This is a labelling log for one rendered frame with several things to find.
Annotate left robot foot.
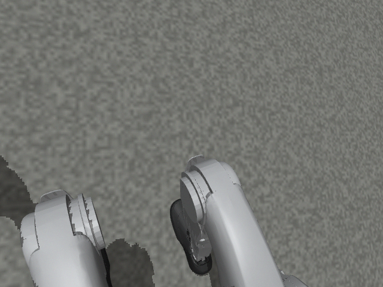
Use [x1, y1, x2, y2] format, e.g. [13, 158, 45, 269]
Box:
[101, 248, 113, 287]

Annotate right robot foot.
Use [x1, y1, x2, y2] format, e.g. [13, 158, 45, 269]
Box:
[170, 199, 212, 274]

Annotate right robot hand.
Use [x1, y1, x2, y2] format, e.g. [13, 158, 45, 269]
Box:
[279, 269, 308, 287]

